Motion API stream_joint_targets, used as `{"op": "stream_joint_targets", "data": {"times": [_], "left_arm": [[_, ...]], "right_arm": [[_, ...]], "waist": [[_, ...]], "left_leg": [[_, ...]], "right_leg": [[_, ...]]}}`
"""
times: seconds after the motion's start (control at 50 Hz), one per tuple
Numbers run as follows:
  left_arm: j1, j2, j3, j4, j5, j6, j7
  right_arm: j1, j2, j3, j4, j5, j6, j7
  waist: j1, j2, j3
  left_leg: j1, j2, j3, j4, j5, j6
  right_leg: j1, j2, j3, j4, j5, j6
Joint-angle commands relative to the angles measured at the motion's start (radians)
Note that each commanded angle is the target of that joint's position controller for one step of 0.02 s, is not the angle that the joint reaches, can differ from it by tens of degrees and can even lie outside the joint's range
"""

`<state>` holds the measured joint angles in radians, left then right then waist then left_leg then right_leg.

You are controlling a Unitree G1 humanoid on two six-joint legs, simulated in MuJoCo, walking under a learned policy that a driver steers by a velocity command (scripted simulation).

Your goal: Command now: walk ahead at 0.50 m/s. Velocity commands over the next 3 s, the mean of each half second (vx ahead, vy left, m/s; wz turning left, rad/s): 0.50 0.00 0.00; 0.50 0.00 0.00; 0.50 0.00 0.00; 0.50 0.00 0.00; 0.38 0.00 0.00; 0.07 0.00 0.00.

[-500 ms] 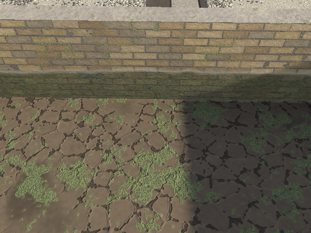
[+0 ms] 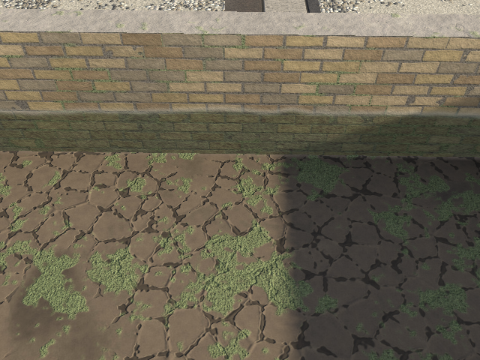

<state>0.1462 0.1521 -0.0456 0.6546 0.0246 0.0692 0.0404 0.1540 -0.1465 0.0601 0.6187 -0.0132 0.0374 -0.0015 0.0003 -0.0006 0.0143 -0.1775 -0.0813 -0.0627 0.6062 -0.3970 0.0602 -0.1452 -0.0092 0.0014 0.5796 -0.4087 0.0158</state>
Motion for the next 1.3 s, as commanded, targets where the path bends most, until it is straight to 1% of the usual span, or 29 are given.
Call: {"op": "stream_joint_targets", "data": {"times": [0.02,1.3], "left_arm": [[-0.059,0.065,0.016,-0.083,0.001,-0.015,0.002],[-0.055,0.066,0.014,-0.083,0.0,-0.016,0.001]], "right_arm": [[-0.059,-0.066,-0.018,-0.087,0.0,-0.017,-0.002],[-0.05,-0.066,-0.017,-0.086,-0.001,-0.019,-0.002]], "waist": [[0.0,0.009,-0.064],[0.0,0.009,-0.062]], "left_leg": [[-0.007,0.073,-0.069,-0.079,0.486,0.009],[-0.006,0.077,-0.062,-0.078,0.478,0.009]], "right_leg": [[0.023,-0.009,0.018,-0.043,0.32,-0.015],[0.018,-0.007,0.024,-0.044,0.324,-0.017]]}}
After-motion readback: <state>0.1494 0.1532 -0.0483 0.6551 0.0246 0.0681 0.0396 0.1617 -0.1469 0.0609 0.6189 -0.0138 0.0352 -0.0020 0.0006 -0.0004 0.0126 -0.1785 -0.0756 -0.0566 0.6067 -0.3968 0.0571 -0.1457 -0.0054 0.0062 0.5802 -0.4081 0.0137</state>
